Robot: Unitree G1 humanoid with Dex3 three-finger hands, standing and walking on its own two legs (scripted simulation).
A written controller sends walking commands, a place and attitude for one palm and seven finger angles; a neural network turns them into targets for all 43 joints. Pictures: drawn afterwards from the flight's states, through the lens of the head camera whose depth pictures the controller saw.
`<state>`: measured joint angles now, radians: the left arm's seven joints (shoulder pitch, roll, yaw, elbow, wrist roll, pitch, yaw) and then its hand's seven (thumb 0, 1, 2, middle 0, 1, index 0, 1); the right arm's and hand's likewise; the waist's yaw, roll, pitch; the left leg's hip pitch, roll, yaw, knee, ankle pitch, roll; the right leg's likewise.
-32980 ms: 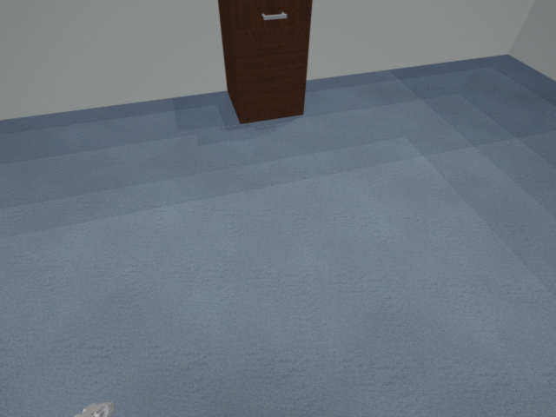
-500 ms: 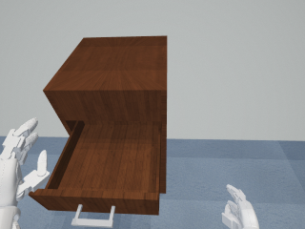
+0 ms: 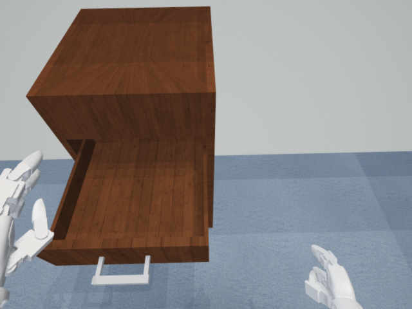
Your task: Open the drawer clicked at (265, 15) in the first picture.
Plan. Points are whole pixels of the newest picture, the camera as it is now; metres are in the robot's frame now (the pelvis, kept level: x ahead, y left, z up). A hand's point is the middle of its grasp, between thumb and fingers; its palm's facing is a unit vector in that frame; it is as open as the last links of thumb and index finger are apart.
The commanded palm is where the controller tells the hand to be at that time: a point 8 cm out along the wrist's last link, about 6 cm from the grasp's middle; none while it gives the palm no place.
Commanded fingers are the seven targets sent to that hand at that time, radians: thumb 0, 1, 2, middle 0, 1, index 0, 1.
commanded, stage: step back with the hand held close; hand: left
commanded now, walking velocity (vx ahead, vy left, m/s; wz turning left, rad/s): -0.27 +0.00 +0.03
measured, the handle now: (122, 270) +0.21 +0.21 -0.14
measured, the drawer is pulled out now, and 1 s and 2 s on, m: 0.30 0.30 0.30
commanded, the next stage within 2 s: stop stepping back and stand still in 1.16 s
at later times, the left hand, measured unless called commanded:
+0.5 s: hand out of the picture +0.12 +0.25 +0.15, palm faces +0.37 -0.82 -0.45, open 7.4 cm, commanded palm +0.06 +0.30 +0.17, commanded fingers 0.00 0.90 0.90 -0.20 -0.30 -0.20 -0.30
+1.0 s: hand out of the picture +0.06 +0.20 +0.17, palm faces +0.21 -0.83 -0.52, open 7.4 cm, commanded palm +0.01 +0.26 +0.17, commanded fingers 0.00 0.90 0.90 -0.20 -0.30 -0.20 -0.30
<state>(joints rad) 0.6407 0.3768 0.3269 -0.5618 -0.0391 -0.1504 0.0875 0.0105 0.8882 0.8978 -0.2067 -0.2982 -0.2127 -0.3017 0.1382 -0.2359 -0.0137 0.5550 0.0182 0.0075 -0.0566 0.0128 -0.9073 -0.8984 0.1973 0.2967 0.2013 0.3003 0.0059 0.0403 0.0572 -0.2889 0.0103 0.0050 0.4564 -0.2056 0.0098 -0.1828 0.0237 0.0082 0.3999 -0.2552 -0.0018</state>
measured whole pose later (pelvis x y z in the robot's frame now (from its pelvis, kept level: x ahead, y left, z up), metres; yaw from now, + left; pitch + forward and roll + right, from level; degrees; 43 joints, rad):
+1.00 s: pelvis -0.13 -0.01 -0.01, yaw -1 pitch +3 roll -2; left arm 0.69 0.45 0.39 -0.70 -0.05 -0.26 0.09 0.01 0.88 0.90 -0.21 -0.30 -0.22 -0.30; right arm 0.14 -0.19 0.00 0.61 0.03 -0.06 -0.06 0.01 -0.91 -0.90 0.20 0.30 0.20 0.30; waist -0.01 0.00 0.03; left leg -0.50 0.00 -0.02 0.79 -0.35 -0.01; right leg -0.20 0.06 -0.02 0.50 -0.35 -0.04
